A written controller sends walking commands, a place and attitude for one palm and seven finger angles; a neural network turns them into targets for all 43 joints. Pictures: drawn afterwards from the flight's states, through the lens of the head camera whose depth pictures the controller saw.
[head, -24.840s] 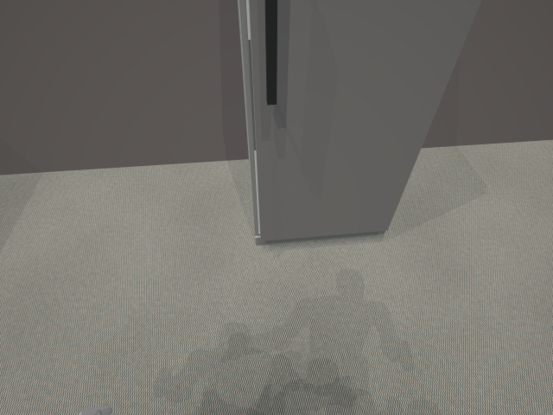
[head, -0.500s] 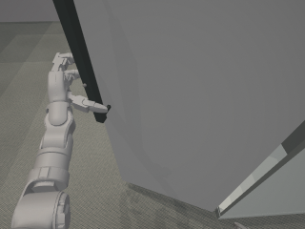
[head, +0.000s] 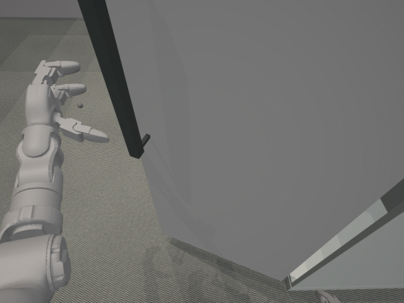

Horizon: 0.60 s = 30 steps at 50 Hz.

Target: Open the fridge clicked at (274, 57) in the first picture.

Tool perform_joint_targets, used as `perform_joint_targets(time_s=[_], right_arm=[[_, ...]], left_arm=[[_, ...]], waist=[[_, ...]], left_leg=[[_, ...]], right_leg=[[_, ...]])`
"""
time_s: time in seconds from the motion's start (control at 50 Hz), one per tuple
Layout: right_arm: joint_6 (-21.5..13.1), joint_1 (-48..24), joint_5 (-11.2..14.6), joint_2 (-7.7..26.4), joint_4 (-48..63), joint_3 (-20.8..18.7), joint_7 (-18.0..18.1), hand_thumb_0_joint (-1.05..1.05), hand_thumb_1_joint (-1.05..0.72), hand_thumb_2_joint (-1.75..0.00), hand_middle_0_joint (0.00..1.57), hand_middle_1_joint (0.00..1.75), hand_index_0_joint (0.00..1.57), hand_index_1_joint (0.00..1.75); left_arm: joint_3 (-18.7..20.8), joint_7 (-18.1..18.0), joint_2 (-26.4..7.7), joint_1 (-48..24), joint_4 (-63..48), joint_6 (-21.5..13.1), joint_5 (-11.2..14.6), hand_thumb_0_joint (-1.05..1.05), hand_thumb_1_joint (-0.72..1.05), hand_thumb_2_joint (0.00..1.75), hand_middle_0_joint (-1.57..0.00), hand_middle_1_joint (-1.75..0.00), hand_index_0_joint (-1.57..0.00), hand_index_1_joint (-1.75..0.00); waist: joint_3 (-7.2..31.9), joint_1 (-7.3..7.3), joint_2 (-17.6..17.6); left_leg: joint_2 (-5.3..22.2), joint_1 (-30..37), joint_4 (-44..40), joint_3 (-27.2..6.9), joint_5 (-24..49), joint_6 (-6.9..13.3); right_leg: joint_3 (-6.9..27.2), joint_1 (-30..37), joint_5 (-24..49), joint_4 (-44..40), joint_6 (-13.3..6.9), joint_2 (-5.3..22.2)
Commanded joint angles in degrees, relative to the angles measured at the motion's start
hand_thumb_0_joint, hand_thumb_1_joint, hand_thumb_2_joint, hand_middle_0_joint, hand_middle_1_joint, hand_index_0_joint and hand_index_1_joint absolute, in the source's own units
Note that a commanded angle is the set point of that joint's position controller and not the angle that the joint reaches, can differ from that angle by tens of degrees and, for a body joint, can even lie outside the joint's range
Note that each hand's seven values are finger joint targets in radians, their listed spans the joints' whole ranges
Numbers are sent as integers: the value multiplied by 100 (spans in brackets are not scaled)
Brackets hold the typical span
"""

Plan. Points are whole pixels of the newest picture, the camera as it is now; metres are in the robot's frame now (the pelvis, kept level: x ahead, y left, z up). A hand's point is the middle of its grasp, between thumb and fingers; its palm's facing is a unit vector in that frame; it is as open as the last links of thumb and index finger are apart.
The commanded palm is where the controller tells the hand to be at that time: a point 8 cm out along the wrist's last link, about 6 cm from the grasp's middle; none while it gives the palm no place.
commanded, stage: slip the hand off the handle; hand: left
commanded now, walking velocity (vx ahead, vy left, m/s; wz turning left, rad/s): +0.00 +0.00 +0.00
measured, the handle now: (117, 52) +0.46 +0.17 +0.26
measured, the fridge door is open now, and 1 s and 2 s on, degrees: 68 68 68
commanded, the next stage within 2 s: draw the hand back to the body in 0.74 s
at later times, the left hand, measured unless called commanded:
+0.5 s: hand (54, 132) +0.36 +0.27 +0.17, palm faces +0.27 -0.95 -0.13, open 14.7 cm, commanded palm +0.31 +0.31 +0.18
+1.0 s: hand (31, 164) +0.30 +0.29 +0.16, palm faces +0.09 -0.99 -0.08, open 14.7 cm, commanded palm +0.26 +0.33 +0.18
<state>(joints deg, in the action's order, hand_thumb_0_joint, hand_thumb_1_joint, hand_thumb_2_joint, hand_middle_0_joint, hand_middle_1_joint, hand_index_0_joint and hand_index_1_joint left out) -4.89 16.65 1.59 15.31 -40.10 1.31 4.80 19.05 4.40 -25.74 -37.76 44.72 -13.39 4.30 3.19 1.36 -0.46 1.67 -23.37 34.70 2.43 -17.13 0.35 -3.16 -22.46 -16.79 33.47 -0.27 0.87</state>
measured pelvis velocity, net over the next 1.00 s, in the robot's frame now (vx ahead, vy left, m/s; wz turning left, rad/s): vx -0.01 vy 0.00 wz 0.03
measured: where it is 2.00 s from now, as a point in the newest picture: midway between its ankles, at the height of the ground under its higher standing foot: outside the picture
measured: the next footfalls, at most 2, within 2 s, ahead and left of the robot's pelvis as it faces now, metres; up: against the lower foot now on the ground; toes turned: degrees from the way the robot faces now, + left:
none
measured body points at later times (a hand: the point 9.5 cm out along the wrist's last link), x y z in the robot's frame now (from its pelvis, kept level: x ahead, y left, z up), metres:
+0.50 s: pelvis +0.00 +0.01 +0.00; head +0.01 +0.01 +0.45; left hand +0.34 +0.32 +0.18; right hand +0.14 -0.24 -0.10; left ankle +0.00 +0.11 -0.73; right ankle +0.00 -0.12 -0.73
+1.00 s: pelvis -0.01 +0.00 +0.00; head -0.02 -0.01 +0.45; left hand +0.29 +0.34 +0.17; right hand +0.17 -0.23 -0.08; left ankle +0.00 +0.11 -0.73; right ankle +0.00 -0.12 -0.73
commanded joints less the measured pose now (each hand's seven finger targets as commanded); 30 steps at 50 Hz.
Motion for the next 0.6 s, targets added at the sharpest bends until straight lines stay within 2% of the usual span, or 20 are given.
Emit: perform_joint_targets(time_s=[0.0,0.02,0.08,0.1,0.12,0.14,0.18,0.2,0.24,0.28,0.32,0.34,0.36,0.38,0.42,0.44,0.46,0.5,0.52,0.58], right_arm=[[-183,169,4,879,561,-342,82,0,-90,-90,20,30,20,30],[-177,160,6,868,570,-329,84,0,-90,-90,20,30,20,30],[-157,187,6,845,689,-360,41,0,-90,-90,20,30,20,30],[-159,170,17,838,725,-366,26,0,-90,-90,20,30,20,30],[-158,166,17,856,755,-386,24,0,-90,-90,20,30,20,30],[-141,170,4,879,810,-394,17,0,-90,-90,20,30,20,30],[-147,60,35,848,926,-398,11,0,-90,-90,20,30,20,30],[-160,-8,53,824,962,-375,10,0,-90,-90,20,30,20,30],[-174,-42,47,845,963,-387,43,0,-90,-90,20,30,20,30],[-215,-129,51,815,993,-376,76,0,-90,-90,20,30,20,30],[-284,-258,52,744,1026,-349,85,0,-90,-90,20,30,20,30],[-300,-261,29,753,1036,-351,95,0,-90,-90,20,30,20,30],[-329,-293,42,742,986,-339,112,0,-90,-90,20,30,20,30],[-369,-347,47,715,994,-317,119,0,-90,-90,20,30,20,30],[-429,-428,62,723,970,-302,156,0,-90,-90,20,30,20,30],[-428,-433,54,746,962,-300,172,0,-90,-90,20,30,20,30],[-443,-464,73,727,959,-283,183,0,-90,-90,20,30,20,30],[-483,-604,105,683,1013,-242,203,0,-90,-90,20,30,20,30],[-504,-640,116,687,1016,-234,215,0,-90,-90,20,30,20,30],[-540,-729,135,662,1038,-196,240,0,-90,-90,20,30,20,30]], left_arm=[[518,87,-1868,-2766,-1086,-485,56,0,-55,20,-25,-115,-25,-115],[460,135,-1821,-2767,-1033,-497,56,0,-55,20,-25,-115,-25,-115],[471,265,-1670,-2182,-1313,-546,153,0,-55,20,-25,-115,-25,-115],[431,298,-1555,-1954,-1409,-523,205,0,-55,20,-25,-115,-25,-115],[584,303,-1652,-1716,-1557,-512,262,0,-55,20,-25,-115,-25,-115],[706,325,-1668,-1306,-1640,-469,328,0,-55,20,-25,-115,-25,-115],[809,339,-1661,-901,-2162,-366,433,0,-55,20,-25,-115,-25,-115],[677,346,-1496,-845,-2360,-279,463,0,-55,20,-25,-115,-25,-115],[769,279,-1563,-731,-2668,-145,478,0,-55,20,-25,-115,-25,-115],[971,209,-1742,-568,-3031,-46,478,0,-55,20,-25,-115,-25,-115],[681,166,-1448,-625,-3569,-39,434,0,-55,20,-25,-115,-25,-115],[715,137,-1449,-509,-3741,-30,443,0,-55,20,-25,-115,-25,-115],[698,123,-1449,-473,-3757,-6,439,0,-55,20,-25,-115,-25,-115],[505,143,-1223,-407,-3795,24,460,0,-55,20,-25,-115,-25,-115],[537,168,-1204,-173,-3725,111,516,0,-55,20,-25,-115,-25,-115],[627,195,-1283,-29,-3762,162,530,0,-55,20,-25,-115,-25,-115],[681,221,-1328,-23,-3803,215,567,0,-55,20,-25,-115,-25,-115],[576,301,-1181,172,-3816,326,622,0,-55,20,-25,-115,-25,-115],[636,319,-1227,217,-3833,365,652,0,-55,20,-25,-115,-25,-115],[630,417,-1232,277,-3990,449,706,0,-55,20,-25,-115,-25,-115]], waist=[[1869,118,-110],[1826,119,-253],[2055,-34,-435],[2014,-43,-427],[2001,-100,-247],[2046,-200,-184],[2003,-281,-170],[1850,-249,-314],[1670,-236,-130],[1710,-276,-211],[1661,-217,-537],[1729,-251,-552],[1660,-197,-557],[1553,-182,-546],[1377,-198,-404],[1416,-242,-459],[1426,-222,-312],[1207,-244,-276],[1152,-263,-248],[1026,-259,-378]], left_leg=[[-94,872,-235,-110,1504,164],[-99,855,-234,-107,1480,157],[-82,996,-222,-119,1801,142],[-72,1046,-228,-119,1820,143],[-51,1019,-237,-131,1873,146],[-49,975,-245,-109,2030,157],[-35,964,-308,-77,2099,150],[-39,970,-338,-65,2025,146],[-6,975,-380,-85,1946,159],[-23,1005,-433,-76,1816,153],[-16,1204,-444,-118,1874,119],[2,1280,-412,-115,1990,126],[1,1332,-430,-150,1941,110],[2,1339,-459,-185,1786,93],[-2,1275,-510,-200,1543,92],[-3,1284,-497,-165,1586,106],[-16,1267,-526,-184,1559,99],[-28,1200,-590,-191,1320,93],[-31,1168,-614,-203,1236,87],[-40,1199,-613,-201,1260,82]], right_leg=[[239,528,1566,-351,-76,-83],[243,470,1536,-350,-83,-80],[207,596,1757,-264,-122,-114],[189,550,1737,-276,-122,-129],[171,618,1773,-269,-120,-142],[171,785,1950,-254,-125,-135],[162,900,2041,-239,-104,-142],[155,810,1966,-269,-102,-140],[125,765,1835,-320,-90,-143],[147,811,1722,-340,-81,-148],[111,679,1609,-335,-99,-157],[124,737,1688,-338,-110,-141],[110,661,1611,-352,-102,-159],[93,570,1453,-380,-98,-156],[84,552,1295,-439,-96,-152],[106,642,1387,-457,-109,-128],[93,687,1402,-462,-96,-124],[83,634,1205,-527,-92,-116],[79,631,1131,-549,-93,-111],[85,618,1156,-577,-102,-94]])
